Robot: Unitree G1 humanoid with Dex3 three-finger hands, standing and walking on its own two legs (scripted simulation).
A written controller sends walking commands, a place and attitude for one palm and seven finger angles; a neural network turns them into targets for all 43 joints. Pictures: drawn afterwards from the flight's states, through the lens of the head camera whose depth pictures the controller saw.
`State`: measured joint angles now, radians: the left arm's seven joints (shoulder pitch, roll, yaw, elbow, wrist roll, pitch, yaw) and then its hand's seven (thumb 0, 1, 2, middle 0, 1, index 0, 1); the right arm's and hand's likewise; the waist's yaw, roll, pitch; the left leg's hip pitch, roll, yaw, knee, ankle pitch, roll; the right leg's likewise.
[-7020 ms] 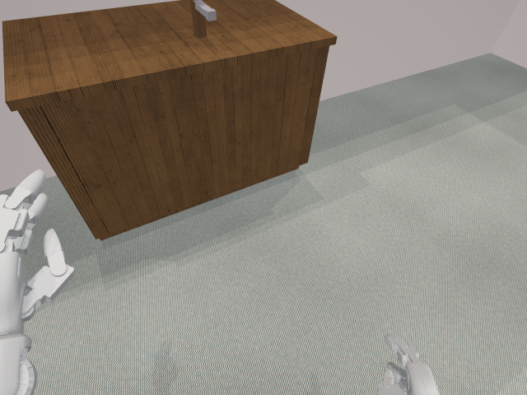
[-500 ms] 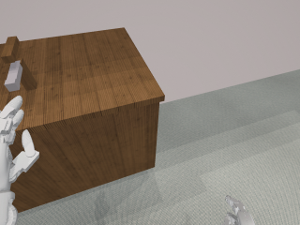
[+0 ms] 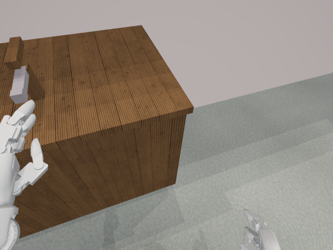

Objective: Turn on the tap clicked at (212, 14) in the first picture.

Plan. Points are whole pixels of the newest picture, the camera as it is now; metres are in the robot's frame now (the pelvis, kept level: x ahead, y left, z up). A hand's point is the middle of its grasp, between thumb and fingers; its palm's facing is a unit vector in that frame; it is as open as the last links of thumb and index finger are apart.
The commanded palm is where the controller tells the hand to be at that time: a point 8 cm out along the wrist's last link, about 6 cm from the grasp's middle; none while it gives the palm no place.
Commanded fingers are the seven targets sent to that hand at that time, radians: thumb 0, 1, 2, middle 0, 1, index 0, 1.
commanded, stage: shuffle to correct the standing spot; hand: left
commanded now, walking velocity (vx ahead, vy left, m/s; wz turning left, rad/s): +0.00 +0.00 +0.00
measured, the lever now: (19, 96) +0.44 +0.43 +0.10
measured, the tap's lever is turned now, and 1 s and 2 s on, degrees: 0 0 0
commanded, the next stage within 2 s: come to a stop and stand still in 1.14 s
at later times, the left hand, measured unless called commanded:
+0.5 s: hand (34, 137) +0.28 +0.29 +0.15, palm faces +0.40 -0.84 -0.37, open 7.4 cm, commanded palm +0.21 +0.32 +0.17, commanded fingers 0.00 0.90 0.90 -0.20 -0.30 -0.20 -0.30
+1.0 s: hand (34, 130) +0.29 +0.29 +0.16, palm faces +0.41 -0.79 -0.46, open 7.4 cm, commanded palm +0.23 +0.33 +0.17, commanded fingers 0.00 0.90 0.90 -0.20 -0.30 -0.20 -0.30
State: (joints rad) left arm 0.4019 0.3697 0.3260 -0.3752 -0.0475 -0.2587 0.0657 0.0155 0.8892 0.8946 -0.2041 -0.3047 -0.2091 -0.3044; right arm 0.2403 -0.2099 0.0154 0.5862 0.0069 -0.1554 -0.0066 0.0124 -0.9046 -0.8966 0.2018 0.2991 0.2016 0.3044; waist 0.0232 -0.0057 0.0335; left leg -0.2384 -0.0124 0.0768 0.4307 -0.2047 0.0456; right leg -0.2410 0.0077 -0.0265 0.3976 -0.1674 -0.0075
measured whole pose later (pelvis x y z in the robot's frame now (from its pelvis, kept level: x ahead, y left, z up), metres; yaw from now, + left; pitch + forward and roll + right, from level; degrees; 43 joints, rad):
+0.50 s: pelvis +0.06 +0.03 -0.02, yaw +2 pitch +1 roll -2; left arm 0.40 0.38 0.38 -0.48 -0.05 -0.21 0.10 0.02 0.88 0.89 -0.21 -0.31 -0.21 -0.31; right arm 0.18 -0.19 0.02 0.54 0.00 -0.10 0.00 0.01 -0.90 -0.90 0.20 0.30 0.20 0.30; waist 0.01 -0.02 0.04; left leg -0.24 -0.05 0.06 0.62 -0.40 0.09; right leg -0.23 -0.03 -0.04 0.58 -0.36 0.01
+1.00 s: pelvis +0.09 +0.04 -0.03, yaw +4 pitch -2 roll -1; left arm 0.43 0.41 0.40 -0.47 -0.05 -0.24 0.09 0.02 0.88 0.89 -0.21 -0.31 -0.22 -0.31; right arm 0.25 -0.22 -0.01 0.60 0.00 -0.04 0.00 0.01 -0.90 -0.90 0.20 0.30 0.20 0.30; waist -0.01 0.04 0.07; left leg -0.39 -0.07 0.01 1.09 -0.46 0.04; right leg -0.36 0.02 -0.19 0.66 -0.29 -0.10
